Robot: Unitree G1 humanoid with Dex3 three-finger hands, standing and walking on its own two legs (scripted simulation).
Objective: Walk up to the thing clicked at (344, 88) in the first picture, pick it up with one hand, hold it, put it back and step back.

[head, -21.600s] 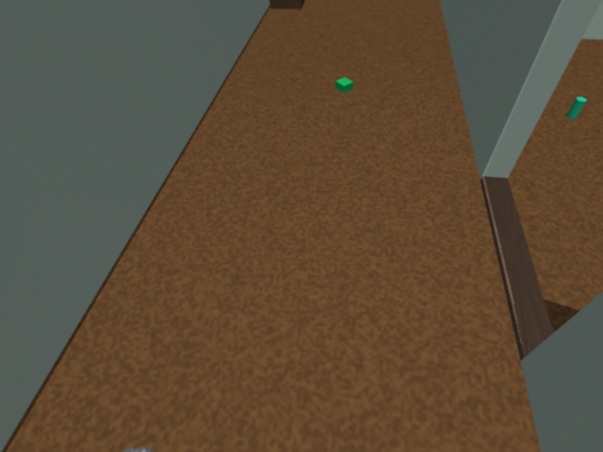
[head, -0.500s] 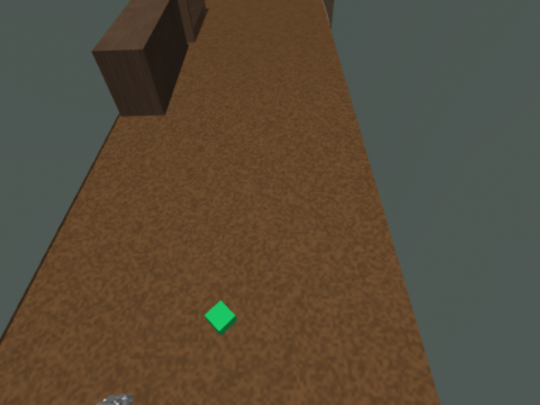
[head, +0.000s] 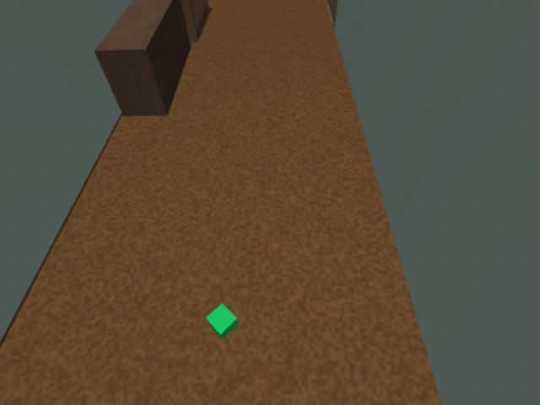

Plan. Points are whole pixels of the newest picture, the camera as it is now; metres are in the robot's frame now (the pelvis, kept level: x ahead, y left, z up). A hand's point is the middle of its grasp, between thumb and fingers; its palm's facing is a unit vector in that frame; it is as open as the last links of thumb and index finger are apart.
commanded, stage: stand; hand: left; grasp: from above
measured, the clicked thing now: (222, 320) +0.49 +0.26 -0.76
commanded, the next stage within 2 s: rise first in 0.82 s
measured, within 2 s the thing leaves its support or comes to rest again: neither
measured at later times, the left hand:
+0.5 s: hand out of the picture +0.10 +0.26 -0.15, palm faces -0.02 -0.94 -0.33, open 7.4 cm
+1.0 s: hand out of the picture +0.12 +0.26 -0.15, palm faces +0.05 -0.94 -0.33, open 7.6 cm
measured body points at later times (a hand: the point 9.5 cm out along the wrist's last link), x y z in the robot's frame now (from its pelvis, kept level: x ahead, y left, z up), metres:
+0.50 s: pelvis +0.02 +0.01 +0.00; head +0.03 +0.01 +0.45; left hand +0.10 +0.31 -0.13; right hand +0.10 -0.29 -0.13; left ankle +0.04 +0.12 -0.75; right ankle +0.01 -0.10 -0.75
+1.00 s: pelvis +0.02 +0.01 +0.00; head +0.04 +0.01 +0.45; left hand +0.12 +0.31 -0.13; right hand +0.12 -0.28 -0.13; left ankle +0.04 +0.12 -0.75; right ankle +0.01 -0.10 -0.75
